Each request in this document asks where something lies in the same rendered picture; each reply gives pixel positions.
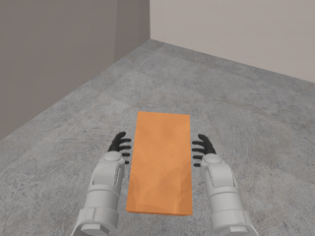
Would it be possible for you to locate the robot left hand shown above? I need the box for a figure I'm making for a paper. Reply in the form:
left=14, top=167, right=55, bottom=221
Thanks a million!
left=107, top=132, right=132, bottom=164

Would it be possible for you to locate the robot right hand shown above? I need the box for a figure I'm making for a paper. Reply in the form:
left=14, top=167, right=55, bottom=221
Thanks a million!
left=191, top=134, right=217, bottom=167

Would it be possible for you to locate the right robot forearm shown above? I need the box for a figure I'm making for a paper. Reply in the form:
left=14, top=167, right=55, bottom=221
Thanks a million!
left=200, top=153, right=259, bottom=236

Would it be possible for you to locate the left robot forearm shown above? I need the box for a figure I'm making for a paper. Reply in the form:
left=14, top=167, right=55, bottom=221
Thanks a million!
left=71, top=150, right=125, bottom=236

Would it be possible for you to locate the carton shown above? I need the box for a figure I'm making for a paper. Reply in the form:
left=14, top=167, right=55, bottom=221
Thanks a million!
left=126, top=111, right=193, bottom=216

